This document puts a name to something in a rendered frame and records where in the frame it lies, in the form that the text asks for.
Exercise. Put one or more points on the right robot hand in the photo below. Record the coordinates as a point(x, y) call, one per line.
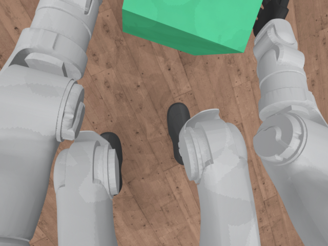
point(272, 9)

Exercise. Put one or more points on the robot right shin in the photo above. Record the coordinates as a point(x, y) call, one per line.
point(211, 114)

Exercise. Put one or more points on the right robot upper arm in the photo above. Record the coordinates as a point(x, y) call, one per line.
point(294, 152)

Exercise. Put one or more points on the robot left forearm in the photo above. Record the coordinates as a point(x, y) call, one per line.
point(58, 37)

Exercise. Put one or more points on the left robot upper arm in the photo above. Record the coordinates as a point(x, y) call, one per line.
point(38, 110)

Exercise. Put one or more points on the robot right forearm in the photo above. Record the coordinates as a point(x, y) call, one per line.
point(282, 79)

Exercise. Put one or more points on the carton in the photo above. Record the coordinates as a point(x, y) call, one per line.
point(197, 27)

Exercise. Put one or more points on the right robot foot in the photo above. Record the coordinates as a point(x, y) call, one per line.
point(177, 115)

